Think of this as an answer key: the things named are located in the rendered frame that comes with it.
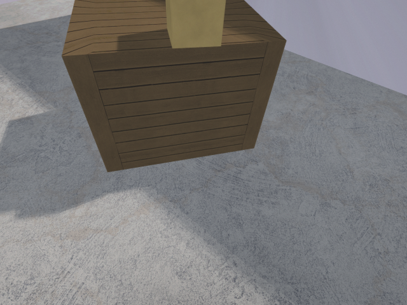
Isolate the pedestal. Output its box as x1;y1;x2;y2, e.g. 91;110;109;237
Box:
62;0;286;172

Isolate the carton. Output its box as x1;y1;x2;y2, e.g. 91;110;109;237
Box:
165;0;226;48

